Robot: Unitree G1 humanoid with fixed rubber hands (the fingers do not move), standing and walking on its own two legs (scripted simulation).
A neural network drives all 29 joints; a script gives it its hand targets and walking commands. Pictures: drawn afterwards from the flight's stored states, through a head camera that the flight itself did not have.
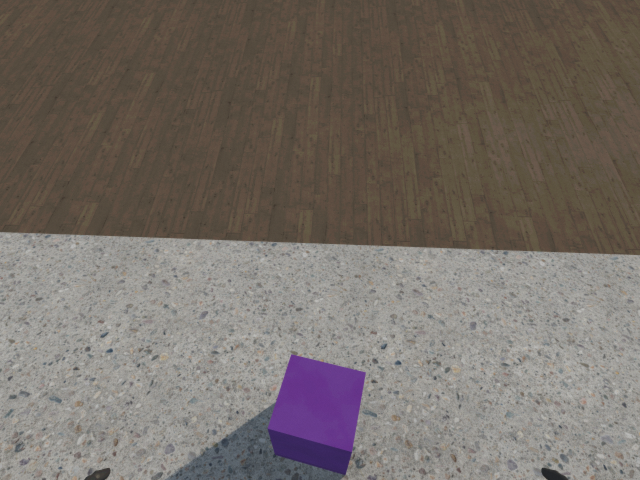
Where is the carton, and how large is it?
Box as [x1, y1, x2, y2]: [268, 354, 365, 474]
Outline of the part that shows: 291,354 268,426 268,431 274,452 277,455 345,474 352,448 365,372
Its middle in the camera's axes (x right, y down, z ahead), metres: +0.00 +0.49 +1.08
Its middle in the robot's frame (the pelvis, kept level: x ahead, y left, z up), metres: +0.42 +0.01 -0.66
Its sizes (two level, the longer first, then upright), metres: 0.210 0.200 0.250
